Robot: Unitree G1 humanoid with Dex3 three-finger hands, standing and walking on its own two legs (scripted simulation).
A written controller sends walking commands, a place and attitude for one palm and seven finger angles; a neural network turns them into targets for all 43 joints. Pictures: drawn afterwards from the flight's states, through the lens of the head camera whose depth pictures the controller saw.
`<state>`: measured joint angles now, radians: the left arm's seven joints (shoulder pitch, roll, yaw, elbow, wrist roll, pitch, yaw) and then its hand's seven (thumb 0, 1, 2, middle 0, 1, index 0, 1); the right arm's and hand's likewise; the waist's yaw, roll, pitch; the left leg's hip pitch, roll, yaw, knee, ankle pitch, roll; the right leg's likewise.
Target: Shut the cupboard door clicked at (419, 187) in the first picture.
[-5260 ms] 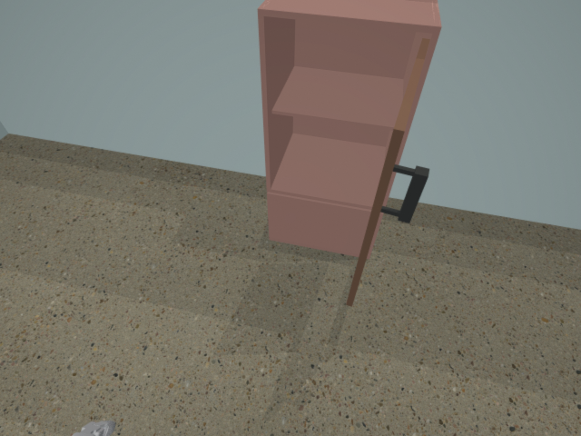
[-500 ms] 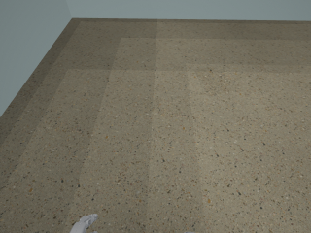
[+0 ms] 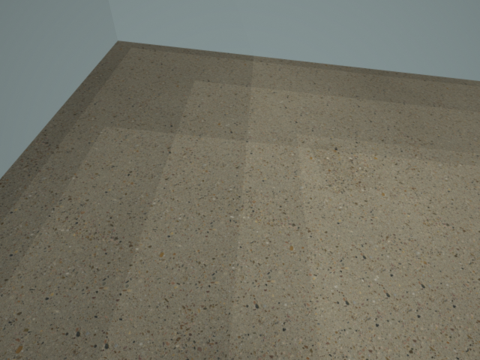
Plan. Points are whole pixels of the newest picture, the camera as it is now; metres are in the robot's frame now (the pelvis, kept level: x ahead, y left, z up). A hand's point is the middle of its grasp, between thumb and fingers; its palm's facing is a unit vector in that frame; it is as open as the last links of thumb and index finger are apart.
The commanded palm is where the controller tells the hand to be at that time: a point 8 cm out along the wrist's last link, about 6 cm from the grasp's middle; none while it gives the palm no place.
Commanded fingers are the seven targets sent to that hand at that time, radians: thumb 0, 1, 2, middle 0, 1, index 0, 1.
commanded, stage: walk around to get in front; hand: left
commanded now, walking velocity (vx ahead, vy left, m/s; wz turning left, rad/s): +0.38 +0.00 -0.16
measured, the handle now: out of the picture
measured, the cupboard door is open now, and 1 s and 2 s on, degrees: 82 82 82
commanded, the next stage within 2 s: walk to a spot facing it in 1.14 s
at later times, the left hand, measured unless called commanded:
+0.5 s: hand (196, 278) +0.31 +0.11 -0.16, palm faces +0.02 -0.98 -0.21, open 7.2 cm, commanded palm none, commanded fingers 0.00 0.90 0.90 -0.20 -0.30 -0.20 -0.30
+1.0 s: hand (178, 256) +0.37 +0.17 -0.18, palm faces +0.08 -0.99 -0.12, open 7.4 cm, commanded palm none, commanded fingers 0.00 0.90 0.90 -0.20 -0.30 -0.20 -0.30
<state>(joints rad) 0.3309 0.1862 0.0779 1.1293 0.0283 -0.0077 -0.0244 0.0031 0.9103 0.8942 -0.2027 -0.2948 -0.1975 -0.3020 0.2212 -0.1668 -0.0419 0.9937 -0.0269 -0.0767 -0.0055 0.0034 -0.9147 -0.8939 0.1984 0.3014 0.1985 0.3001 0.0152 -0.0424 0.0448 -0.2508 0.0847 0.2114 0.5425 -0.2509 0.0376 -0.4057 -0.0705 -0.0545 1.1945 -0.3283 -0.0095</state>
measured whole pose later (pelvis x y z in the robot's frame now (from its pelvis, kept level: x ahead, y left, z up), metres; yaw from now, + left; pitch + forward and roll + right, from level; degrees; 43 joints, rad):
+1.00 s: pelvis +0.42 +0.00 +0.00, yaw -1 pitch -3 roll -2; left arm 0.35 0.16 0.07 1.14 0.03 -0.02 -0.01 0.00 0.91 0.89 -0.20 -0.29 -0.20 -0.30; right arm 0.18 -0.14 -0.06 0.99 -0.01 -0.08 -0.01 -0.01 -0.93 -0.89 0.20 0.30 0.20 0.30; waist 0.03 -0.03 0.07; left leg -0.26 0.06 0.21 0.53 -0.23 0.07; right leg -0.42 -0.09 -0.06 1.19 -0.32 0.00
